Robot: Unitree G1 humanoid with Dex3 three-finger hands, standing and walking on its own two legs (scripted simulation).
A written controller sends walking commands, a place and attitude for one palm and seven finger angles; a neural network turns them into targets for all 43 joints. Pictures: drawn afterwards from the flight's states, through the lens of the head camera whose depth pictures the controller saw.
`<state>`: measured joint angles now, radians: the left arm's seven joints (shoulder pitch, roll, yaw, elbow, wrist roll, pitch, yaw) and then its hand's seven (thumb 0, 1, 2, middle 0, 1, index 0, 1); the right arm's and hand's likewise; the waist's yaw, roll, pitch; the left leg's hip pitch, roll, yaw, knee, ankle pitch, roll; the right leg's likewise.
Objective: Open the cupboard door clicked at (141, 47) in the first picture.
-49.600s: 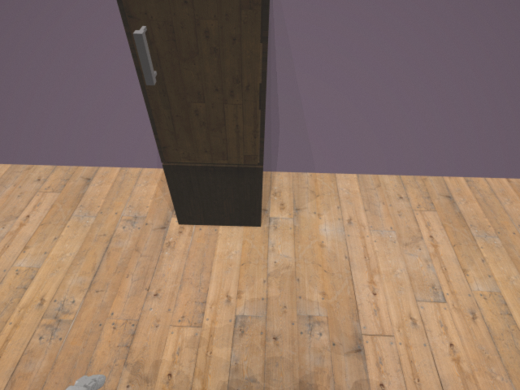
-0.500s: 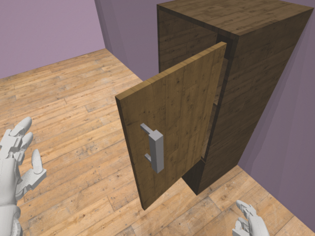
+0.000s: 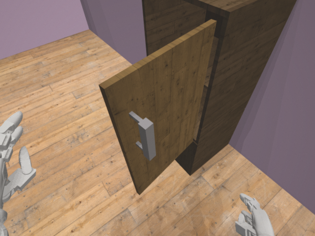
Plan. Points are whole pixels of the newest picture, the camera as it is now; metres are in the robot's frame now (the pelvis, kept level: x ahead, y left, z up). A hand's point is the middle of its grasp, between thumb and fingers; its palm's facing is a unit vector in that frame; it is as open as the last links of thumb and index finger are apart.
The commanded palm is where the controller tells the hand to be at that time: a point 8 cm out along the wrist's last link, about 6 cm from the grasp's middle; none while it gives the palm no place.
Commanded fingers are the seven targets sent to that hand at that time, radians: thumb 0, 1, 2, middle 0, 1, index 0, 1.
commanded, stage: step back with the hand held close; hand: left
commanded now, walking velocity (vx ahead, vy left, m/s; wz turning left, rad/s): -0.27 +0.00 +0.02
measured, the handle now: (142, 136) +0.34 +0.07 +0.08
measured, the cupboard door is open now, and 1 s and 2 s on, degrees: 98 98 98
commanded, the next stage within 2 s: stop stepping back and stand still in 1.02 s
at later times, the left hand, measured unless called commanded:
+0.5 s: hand out of the picture +0.13 +0.29 +0.14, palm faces +0.42 -0.77 -0.48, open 7.4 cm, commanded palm +0.07 +0.33 +0.17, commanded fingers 0.00 0.90 0.90 -0.20 -0.30 -0.20 -0.30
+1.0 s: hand out of the picture +0.09 +0.26 +0.15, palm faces +0.30 -0.84 -0.46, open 7.4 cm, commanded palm +0.01 +0.31 +0.17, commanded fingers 0.00 0.90 0.90 -0.20 -0.30 -0.20 -0.30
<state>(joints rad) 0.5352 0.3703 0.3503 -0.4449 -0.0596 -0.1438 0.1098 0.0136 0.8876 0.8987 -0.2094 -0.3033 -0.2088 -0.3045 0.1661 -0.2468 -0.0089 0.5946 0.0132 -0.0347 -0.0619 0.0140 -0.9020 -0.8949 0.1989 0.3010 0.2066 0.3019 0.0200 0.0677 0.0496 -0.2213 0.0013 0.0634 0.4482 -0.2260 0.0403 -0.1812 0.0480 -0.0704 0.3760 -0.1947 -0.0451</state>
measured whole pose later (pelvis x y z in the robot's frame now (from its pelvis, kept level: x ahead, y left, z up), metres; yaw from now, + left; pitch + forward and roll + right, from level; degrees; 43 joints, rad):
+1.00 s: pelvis -0.14 +0.02 -0.01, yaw -2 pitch +6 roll -2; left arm 0.54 0.48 0.41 -0.61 -0.08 -0.17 0.14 0.02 0.89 0.90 -0.21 -0.30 -0.21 -0.30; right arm 0.11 -0.15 0.02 0.60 -0.03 -0.11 -0.03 0.01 -0.90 -0.89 0.20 0.30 0.21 0.30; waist 0.02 -0.04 0.02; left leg -0.45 0.00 0.10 0.23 0.12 0.06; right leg -0.10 0.04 -0.03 0.41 -0.38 -0.04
